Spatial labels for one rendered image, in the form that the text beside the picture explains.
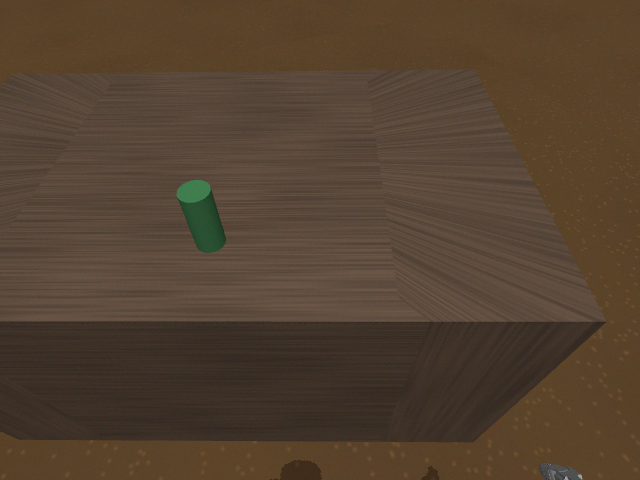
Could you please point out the can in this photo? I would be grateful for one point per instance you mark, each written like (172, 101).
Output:
(199, 208)

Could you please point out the right robot hand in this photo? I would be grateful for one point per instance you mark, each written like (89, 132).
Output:
(551, 471)

